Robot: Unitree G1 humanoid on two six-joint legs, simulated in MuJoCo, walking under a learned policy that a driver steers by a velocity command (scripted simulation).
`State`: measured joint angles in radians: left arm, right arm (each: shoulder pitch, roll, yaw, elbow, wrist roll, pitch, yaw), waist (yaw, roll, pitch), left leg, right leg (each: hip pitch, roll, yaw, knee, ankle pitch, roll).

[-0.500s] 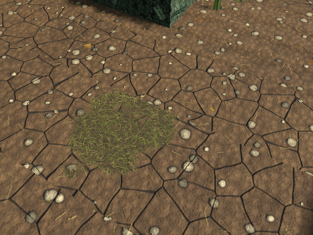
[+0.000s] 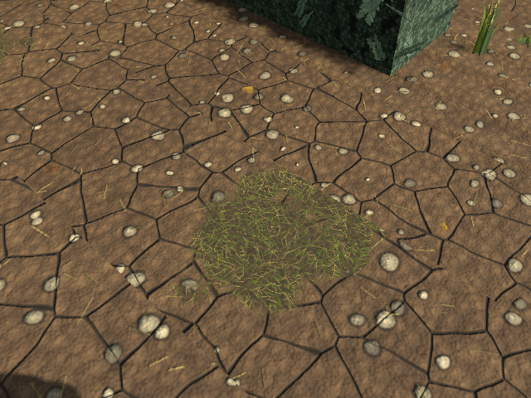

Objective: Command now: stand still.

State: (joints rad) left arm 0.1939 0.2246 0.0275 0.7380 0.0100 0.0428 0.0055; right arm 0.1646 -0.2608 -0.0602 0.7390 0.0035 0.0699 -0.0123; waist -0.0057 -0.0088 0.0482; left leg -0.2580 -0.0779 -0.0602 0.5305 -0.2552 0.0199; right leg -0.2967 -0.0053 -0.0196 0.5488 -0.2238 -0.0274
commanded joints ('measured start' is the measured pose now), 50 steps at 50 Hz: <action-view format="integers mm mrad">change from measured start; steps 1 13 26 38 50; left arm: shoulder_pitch -53 18 53 -15 -66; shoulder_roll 181 185 181 114 133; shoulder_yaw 21 79 69 48 44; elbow -87 -60 -74 -99 -118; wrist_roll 5 -3 52 24 26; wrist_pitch -35 -10 -101 -95 -62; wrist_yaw -2 -19 43 -29 -119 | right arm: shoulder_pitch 53 -71 30 244 144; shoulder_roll -58 -77 -122 -134 -217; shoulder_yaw -1 -13 -23 -27 -67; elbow -38 -2 -37 -43 -94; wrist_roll -1 -7 -67 -51 -83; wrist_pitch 1 0 -140 -173 -160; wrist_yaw -14 -15 48 11 -41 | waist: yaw -57 28 37 -76 -11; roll -183 -125 86 100 129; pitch -65 -116 -7 12 -5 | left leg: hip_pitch -60 -214 265 483 424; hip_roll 27 29 430 374 444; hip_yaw -14 18 -350 47 237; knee -3 308 -432 -358 -310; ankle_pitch -158 -197 -130 353 654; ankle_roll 3 -57 314 277 205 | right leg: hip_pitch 74 178 -527 -523 -157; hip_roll -281 -161 75 -17 -58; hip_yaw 382 419 262 84 -19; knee -293 -246 371 397 70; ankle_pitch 181 161 -78 94 -34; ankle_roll -95 -199 127 138 29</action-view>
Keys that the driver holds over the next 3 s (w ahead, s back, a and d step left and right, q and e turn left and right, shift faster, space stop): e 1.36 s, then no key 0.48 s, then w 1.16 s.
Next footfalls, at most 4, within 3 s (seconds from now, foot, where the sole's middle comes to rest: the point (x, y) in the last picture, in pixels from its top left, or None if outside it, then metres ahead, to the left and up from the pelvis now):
0.44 left None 0.01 0.12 -0.77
1.08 right None -0.02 -0.17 -0.77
1.56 left None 0.16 -0.02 -0.77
2.18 right None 0.03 -0.23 -0.77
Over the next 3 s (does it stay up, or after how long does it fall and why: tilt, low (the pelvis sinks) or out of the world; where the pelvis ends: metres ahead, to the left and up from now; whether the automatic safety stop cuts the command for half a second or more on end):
stays up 0.39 -0.51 -0.15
